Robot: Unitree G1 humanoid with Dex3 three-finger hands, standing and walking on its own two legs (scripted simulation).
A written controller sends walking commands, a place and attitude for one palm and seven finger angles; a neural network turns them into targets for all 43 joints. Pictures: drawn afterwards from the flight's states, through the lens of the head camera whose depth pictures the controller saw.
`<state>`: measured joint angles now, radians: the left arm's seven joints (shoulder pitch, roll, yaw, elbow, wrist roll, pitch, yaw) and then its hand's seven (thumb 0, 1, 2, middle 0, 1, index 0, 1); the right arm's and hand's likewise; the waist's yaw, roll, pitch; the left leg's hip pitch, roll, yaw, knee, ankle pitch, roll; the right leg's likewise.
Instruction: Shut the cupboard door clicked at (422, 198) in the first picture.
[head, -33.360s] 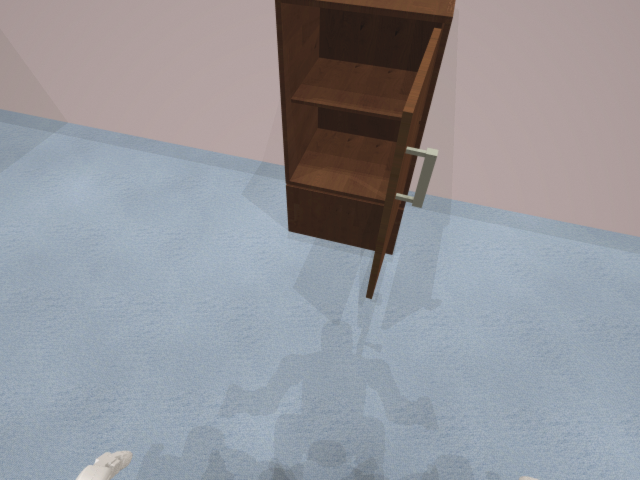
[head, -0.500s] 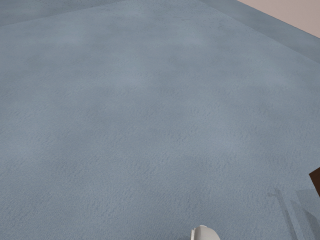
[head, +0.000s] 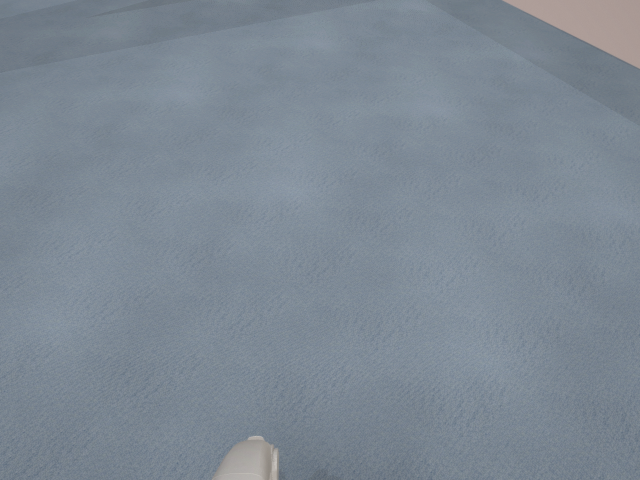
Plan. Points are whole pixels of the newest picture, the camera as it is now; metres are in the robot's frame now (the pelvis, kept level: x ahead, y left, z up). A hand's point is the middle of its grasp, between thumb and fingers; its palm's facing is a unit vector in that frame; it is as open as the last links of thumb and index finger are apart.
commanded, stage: turn to face it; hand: left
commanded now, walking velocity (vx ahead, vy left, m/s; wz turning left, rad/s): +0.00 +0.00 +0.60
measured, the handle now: out of the picture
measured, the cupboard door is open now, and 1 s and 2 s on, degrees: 54 54 54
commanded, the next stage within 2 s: none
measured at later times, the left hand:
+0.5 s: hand out of the picture +0.15 +0.25 -0.18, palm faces +0.00 -0.98 -0.19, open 7.4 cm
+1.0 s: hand (198, 399) +0.26 +0.21 -0.18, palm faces -0.35 -0.91 -0.20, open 7.4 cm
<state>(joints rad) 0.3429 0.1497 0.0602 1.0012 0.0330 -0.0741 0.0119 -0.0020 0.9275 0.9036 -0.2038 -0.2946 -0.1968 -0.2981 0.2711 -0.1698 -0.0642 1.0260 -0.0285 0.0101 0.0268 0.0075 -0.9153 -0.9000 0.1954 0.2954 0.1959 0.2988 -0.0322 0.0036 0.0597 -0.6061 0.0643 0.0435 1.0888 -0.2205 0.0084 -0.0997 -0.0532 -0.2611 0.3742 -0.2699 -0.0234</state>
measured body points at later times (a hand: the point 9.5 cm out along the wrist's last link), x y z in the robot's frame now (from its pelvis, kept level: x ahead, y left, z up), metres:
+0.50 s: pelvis +0.10 +0.07 -0.01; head +0.13 +0.08 +0.44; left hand +0.15 +0.30 -0.16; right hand +0.21 -0.16 -0.14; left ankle +0.17 +0.12 -0.74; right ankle +0.09 -0.09 -0.68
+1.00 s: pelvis +0.12 +0.05 -0.01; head +0.16 +0.06 +0.44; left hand +0.28 +0.26 -0.16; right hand +0.09 -0.22 -0.14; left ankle +0.18 +0.16 -0.72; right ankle +0.07 -0.07 -0.74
